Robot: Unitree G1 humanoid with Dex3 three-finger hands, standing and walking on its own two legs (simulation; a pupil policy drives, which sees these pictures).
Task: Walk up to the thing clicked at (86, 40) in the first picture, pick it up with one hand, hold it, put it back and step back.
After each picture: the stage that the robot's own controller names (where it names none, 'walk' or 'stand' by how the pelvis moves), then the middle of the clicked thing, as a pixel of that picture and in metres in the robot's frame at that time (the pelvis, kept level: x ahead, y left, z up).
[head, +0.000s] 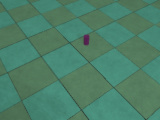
stand; (86, 40) +1.39 -0.06 -0.72
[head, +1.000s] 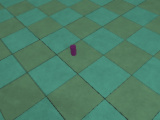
walk; (73, 50) +1.27 +0.19 -0.71
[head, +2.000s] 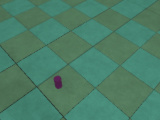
walk; (58, 82) +0.78 +0.24 -0.70
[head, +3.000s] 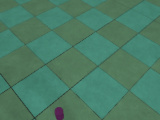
walk; (59, 114) +0.50 +0.16 -0.70
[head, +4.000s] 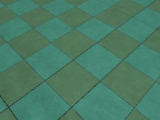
stand; out of the picture +0.35 +0.17 -0.72
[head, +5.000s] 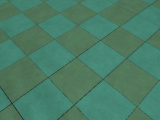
stand; out of the picture +0.35 +0.14 -0.72
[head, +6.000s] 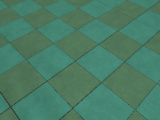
stand; out of the picture +0.36 +0.15 -0.73
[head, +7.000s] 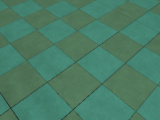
stand; out of the picture +0.35 +0.15 -0.73
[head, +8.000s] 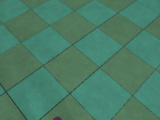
go down; out of the picture +0.36 +0.16 -0.71
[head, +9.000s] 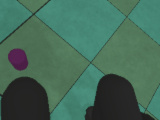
go down; (19, 60) +0.42 +0.22 -0.28
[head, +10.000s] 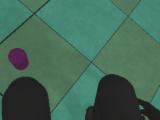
close in; (19, 59) +0.42 +0.22 -0.28
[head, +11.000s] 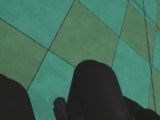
close in; out of the picture +0.41 +0.26 -0.22
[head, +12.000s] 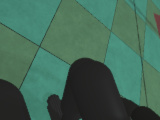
close; out of the picture +0.40 +0.27 -0.22
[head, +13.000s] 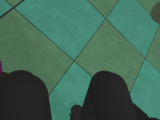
lift; out of the picture +0.33 +0.26 -0.15
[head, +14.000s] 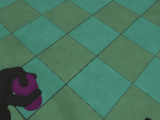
lift; (28, 93) +0.31 +0.17 +0.00
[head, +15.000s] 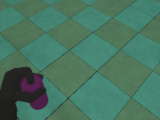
hold; (35, 92) +0.32 +0.16 -0.01
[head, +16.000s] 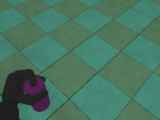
hold; (37, 95) +0.32 +0.16 -0.01
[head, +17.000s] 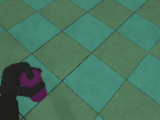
crouch; (34, 86) +0.35 +0.16 -0.06
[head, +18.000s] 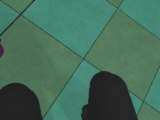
lower; out of the picture +0.46 +0.24 -0.11
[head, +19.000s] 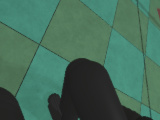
lower; out of the picture +0.41 +0.29 -0.22
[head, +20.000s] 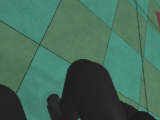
lower; out of the picture +0.41 +0.29 -0.23
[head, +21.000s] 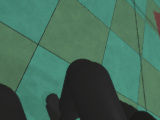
lower; out of the picture +0.41 +0.29 -0.23
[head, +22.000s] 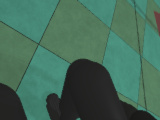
lower; out of the picture +0.41 +0.29 -0.23
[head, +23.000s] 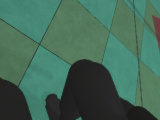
open; out of the picture +0.40 +0.28 -0.23
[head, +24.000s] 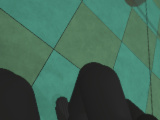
stand; out of the picture +0.40 +0.27 -0.23
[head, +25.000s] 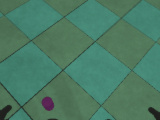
stand; (48, 104) +0.39 +0.18 -0.56
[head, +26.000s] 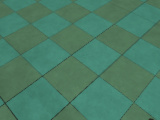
stand; out of the picture +0.37 +0.18 -0.67
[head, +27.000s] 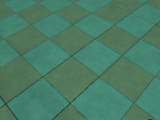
stand; out of the picture +0.37 +0.18 -0.67
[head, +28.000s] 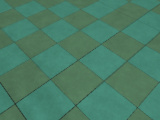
stand; out of the picture +0.39 +0.16 -0.72
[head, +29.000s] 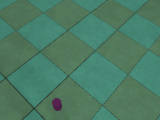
walk; (57, 104) +0.45 +0.16 -0.70
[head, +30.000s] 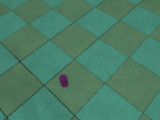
walk; (64, 81) +0.70 +0.19 -0.70
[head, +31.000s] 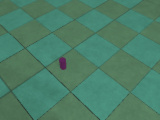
stand; (62, 63) +0.99 +0.20 -0.70
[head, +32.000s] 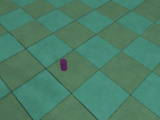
stand; (63, 65) +0.98 +0.17 -0.72
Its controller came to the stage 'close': yes
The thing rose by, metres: 0.70
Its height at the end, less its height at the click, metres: +0.00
